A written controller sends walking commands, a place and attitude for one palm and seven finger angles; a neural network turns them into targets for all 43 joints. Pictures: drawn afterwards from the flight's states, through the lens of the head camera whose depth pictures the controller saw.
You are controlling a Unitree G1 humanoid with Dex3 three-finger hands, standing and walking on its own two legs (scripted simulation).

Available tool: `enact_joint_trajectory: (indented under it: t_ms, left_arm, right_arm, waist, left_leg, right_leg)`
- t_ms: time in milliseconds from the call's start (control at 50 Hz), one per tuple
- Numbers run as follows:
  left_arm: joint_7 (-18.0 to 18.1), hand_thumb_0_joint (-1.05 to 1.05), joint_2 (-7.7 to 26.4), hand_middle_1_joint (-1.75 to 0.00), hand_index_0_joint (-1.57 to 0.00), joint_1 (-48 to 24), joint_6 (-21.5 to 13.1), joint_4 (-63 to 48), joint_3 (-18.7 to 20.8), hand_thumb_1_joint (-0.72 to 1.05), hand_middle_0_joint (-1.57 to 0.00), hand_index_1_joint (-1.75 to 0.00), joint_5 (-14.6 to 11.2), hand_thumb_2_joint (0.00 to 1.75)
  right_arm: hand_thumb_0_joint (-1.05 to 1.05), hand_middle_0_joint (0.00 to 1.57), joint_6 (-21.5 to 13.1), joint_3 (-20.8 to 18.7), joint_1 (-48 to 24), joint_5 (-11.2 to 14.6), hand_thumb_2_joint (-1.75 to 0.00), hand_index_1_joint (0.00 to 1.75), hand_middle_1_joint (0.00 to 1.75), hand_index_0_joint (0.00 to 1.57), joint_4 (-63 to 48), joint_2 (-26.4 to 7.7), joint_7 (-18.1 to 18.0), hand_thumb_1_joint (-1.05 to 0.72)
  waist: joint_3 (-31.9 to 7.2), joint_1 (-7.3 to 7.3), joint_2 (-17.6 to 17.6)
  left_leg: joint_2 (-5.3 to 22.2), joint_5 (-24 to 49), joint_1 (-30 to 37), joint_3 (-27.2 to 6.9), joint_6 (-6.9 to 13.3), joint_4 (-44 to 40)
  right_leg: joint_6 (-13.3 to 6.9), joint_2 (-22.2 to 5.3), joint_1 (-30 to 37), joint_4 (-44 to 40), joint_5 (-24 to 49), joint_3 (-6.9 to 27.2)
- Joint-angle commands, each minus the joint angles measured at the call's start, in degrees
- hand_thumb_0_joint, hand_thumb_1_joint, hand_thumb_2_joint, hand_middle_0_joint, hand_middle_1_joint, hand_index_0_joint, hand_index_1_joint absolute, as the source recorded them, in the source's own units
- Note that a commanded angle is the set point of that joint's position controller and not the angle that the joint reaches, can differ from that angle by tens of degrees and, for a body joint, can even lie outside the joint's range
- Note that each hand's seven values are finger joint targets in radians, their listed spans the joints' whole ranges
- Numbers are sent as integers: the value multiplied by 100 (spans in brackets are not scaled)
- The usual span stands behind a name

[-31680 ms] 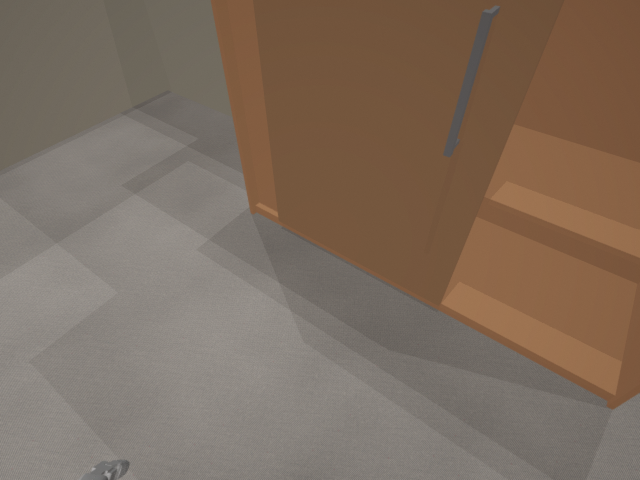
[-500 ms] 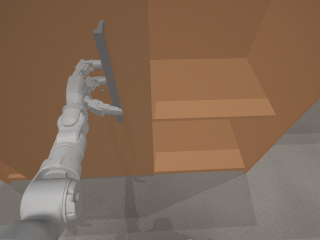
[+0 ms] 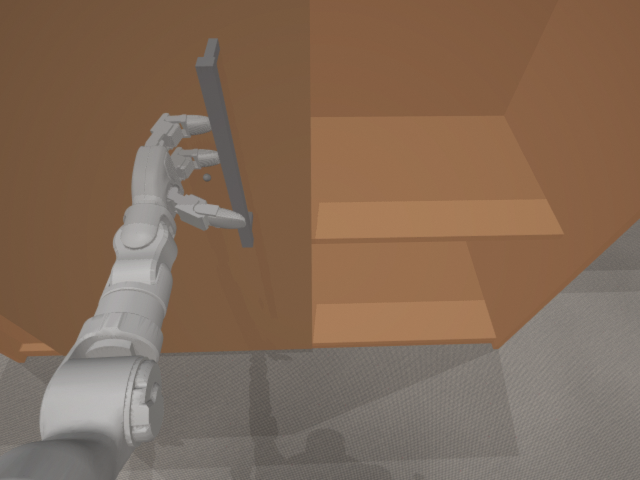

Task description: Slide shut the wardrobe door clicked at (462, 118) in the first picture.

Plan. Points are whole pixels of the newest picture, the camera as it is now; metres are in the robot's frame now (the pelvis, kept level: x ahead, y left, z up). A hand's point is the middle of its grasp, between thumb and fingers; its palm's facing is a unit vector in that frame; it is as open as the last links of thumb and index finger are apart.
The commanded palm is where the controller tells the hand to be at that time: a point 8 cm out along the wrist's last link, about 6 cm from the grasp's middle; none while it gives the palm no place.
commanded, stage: move the hooked fingers beside the handle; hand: left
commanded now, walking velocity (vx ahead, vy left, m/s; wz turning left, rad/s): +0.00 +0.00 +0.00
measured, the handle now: (233, 163) +0.50 +0.11 +0.10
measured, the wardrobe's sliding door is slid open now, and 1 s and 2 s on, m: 0.59 0.59 0.59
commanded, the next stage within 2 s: feel for the door with the fingertips in 0.52 s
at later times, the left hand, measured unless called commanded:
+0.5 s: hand (201, 179) +0.46 +0.15 +0.12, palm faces +0.02 -1.00 +0.00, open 14.0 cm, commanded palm +0.44 +0.19 +0.11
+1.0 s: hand (235, 180) +0.45 +0.10 +0.12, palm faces +0.00 -1.00 +0.00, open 14.0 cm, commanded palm +0.43 +0.16 +0.11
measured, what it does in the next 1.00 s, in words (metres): stands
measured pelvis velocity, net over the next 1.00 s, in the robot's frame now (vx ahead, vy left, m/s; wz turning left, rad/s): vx -0.01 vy -0.01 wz -0.01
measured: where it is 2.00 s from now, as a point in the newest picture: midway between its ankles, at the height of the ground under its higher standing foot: outside the picture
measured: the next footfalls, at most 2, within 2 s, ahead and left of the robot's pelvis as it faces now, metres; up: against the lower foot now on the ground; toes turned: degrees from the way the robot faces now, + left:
none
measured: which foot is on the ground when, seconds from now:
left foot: down 0.00-1.00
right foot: down 0.00-1.00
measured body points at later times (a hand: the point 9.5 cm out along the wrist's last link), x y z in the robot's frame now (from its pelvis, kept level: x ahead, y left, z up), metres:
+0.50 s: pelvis +0.00 -0.01 +0.00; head +0.05 -0.01 +0.45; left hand +0.45 +0.20 +0.12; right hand +0.04 -0.27 -0.12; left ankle -0.01 +0.10 -0.72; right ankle +0.01 -0.12 -0.72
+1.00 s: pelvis -0.01 -0.01 +0.00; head +0.04 -0.01 +0.45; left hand +0.45 +0.16 +0.12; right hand +0.05 -0.26 -0.12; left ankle -0.01 +0.10 -0.72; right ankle +0.01 -0.12 -0.72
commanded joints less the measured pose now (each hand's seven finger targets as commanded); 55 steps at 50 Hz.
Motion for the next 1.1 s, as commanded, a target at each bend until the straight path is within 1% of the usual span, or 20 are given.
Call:
enact_joint_trajectory:
  t_ms: [0,40,60,120,160,240,380,440,460,520,540,580,600,640,740,840,900,920,1000,1080]
  left_arm:
    - [-15,0,1066,-120,-30,-2577,-307,-1274,143,-50,-30,-120,-52,30]
    - [-14,0,1134,-120,-30,-2558,-320,-1388,200,-50,-30,-120,-49,30]
    - [-30,0,879,-120,-30,-2630,-317,-1416,-8,-50,-30,-120,-65,30]
    - [31,0,1230,-120,-30,-2638,-353,-1442,299,-50,-30,-120,-63,30]
    - [15,0,1199,-120,-30,-2525,-327,-1335,290,-50,-30,-120,-61,30]
    - [-28,0,1411,-120,-30,-2501,-338,-1252,446,-50,-30,-120,-37,30]
    - [-221,0,1137,-120,-30,-2734,-339,-1190,156,-50,-30,-120,-126,30]
    - [-217,0,1317,-120,-30,-2823,-361,-1190,268,-50,-30,-120,-119,30]
    - [-221,0,1094,-120,-30,-2823,-363,-1206,118,-50,-30,-120,-138,30]
    - [-177,0,1185,-120,-30,-2754,-356,-1080,183,-50,-30,-120,-107,30]
    - [-166,0,1034,-120,-30,-2949,-368,-1183,29,-50,-30,-120,-113,30]
    - [-111,0,1096,-120,-30,-2829,-401,-1290,151,-50,-30,-120,-118,30]
    - [-62,0,1367,-120,-30,-2671,-407,-1277,370,-50,-30,-120,-93,30]
    - [-48,0,809,-120,-30,-2756,-402,-1449,-70,-50,-30,-120,-98,30]
    - [116,0,969,-120,-30,-2575,-330,-1332,132,-50,-30,-120,-78,30]
    - [281,0,713,-120,-30,-2547,-338,-1472,-26,-50,-30,-120,8,30]
    - [369,0,704,-120,-30,-2486,-335,-1413,-21,-50,-30,-120,31,30]
    - [379,0,511,-120,-30,-2560,-321,-1359,-165,-50,-30,-120,34,30]
    - [486,0,943,-120,-30,-2955,-370,-1230,172,-50,-30,-120,103,30]
    - [440,0,1091,-120,-30,-3184,-487,-1118,262,-50,-30,-120,136,30]
  right_arm:
    - [0,20,-146,-292,400,17,-90,30,30,20,-469,-867,-72,-90]
    - [0,20,-142,-280,345,39,-90,30,30,20,-509,-847,-76,-90]
    - [0,20,-153,-273,309,47,-90,30,30,20,-522,-811,-75,-90]
    - [0,20,-163,-273,327,26,-90,30,30,20,-518,-848,-80,-90]
    - [0,20,-166,-259,301,40,-90,30,30,20,-548,-835,-94,-90]
    - [0,20,-164,-260,305,40,-90,30,30,20,-543,-853,-104,-90]
    - [0,20,-186,-249,305,63,-90,30,30,20,-535,-849,-123,-90]
    - [0,20,-182,-263,339,61,-90,30,30,20,-498,-878,-134,-90]
    - [0,20,-197,-260,334,56,-90,30,30,20,-507,-847,-120,-90]
    - [0,20,-189,-262,365,56,-90,30,30,20,-471,-874,-116,-90]
    - [0,20,-197,-267,358,59,-90,30,30,20,-461,-863,-108,-90]
    - [0,20,-227,-286,355,37,-90,30,30,20,-481,-861,-92,-90]
    - [0,20,-209,-291,402,27,-90,30,30,20,-476,-893,-96,-90]
    - [0,20,-227,-283,322,45,-90,30,30,20,-508,-810,-70,-90]
    - [0,20,-228,-289,340,33,-90,30,30,20,-465,-842,-61,-90]
    - [0,20,-257,-290,292,19,-90,30,30,20,-505,-776,-30,-90]
    - [0,20,-261,-285,278,13,-90,30,30,20,-507,-783,-28,-90]
    - [0,20,-274,-267,236,29,-90,30,30,20,-511,-754,-18,-90]
    - [0,20,-276,-278,322,-7,-90,30,30,20,-452,-798,-53,-90]
    - [0,20,-308,-265,347,-13,-90,30,30,20,-412,-788,-67,-90]
  waist:
    - [-2013,-112,-128]
    - [-2025,-94,3]
    - [-1959,-167,-1]
    - [-2049,-80,-3]
    - [-1964,-104,-197]
    - [-1939,-79,-111]
    - [-1905,-203,-102]
    - [-1970,-193,21]
    - [-2003,-213,-6]
    - [-1940,-188,-9]
    - [-1924,-268,9]
    - [-2148,-167,82]
    - [-2222,-72,-7]
    - [-2133,-198,64]
    - [-1990,-105,-135]
    - [-2012,-93,-57]
    - [-1888,-68,-268]
    - [-1766,-135,-191]
    - [-1842,-120,-333]
    - [-2013,-187,-309]
  left_leg:
    - [-50,2120,1221,-234,-36,-421]
    - [-44,2092,1260,-224,-44,-424]
    - [-49,2054,1300,-211,-38,-419]
    - [-62,1997,1241,-225,-39,-439]
    - [-64,1902,1133,-173,-19,-458]
    - [-73,1850,1077,-163,-16,-442]
    - [-84,1654,1067,-169,-8,-436]
    - [-78,1689,1122,-188,-10,-406]
    - [-88,1699,1159,-190,-7,-409]
    - [-72,1707,1116,-226,-20,-404]
    - [-73,1702,1166,-230,-16,-406]
    - [-81,1773,1254,-234,-27,-402]
    - [-76,1894,1229,-244,-29,-402]
    - [-54,1972,1345,-218,-37,-391]
    - [-67,1831,1142,-210,-36,-457]
    - [-68,1847,1203,-172,-36,-465]
    - [-69,1708,1047,-161,-35,-495]
    - [-71,1569,1053,-146,-32,-509]
    - [-104,1454,912,-142,-4,-485]
    - [-110,1432,904,-118,3,-433]
  right_leg:
    - [-95,194,831,-339,1870,-28]
    - [-95,192,797,-337,1855,-13]
    - [-84,196,729,-361,1826,-17]
    - [-91,196,847,-351,1808,1]
    - [-70,189,920,-380,1837,14]
    - [-77,179,932,-374,1827,37]
    - [-62,178,833,-421,1677,46]
    - [-71,173,761,-399,1649,49]
    - [-62,182,767,-410,1655,48]
    - [-76,188,692,-380,1599,17]
    - [-62,185,630,-396,1585,19]
    - [-76,184,741,-373,1622,28]
    - [-96,183,879,-338,1702,7]
    - [-67,197,716,-357,1767,-8]
    - [-79,195,855,-389,1722,2]
    - [-83,194,848,-380,1740,5]
    - [-81,185,934,-400,1661,3]
    - [-68,192,782,-431,1550,10]
    - [-60,166,909,-427,1521,64]
    - [-38,166,935,-408,1587,112]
